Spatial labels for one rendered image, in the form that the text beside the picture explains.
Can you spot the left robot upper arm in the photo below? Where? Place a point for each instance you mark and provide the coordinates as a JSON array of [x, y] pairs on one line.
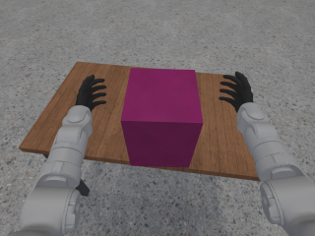
[[50, 211]]

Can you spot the robot left forearm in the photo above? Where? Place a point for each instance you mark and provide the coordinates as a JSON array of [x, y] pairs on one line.
[[63, 165]]

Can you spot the table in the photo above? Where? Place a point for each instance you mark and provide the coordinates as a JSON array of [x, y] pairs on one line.
[[220, 149]]

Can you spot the right robot upper arm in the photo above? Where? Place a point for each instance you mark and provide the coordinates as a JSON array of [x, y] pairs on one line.
[[289, 202]]

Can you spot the robot right forearm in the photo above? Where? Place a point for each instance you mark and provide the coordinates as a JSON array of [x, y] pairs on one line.
[[272, 160]]

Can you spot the robot right hand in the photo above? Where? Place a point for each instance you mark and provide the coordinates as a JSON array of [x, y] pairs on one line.
[[242, 90]]

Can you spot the robot left hand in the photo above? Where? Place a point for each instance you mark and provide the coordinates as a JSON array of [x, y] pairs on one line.
[[86, 97]]

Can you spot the carton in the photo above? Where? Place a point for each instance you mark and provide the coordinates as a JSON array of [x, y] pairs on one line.
[[161, 117]]

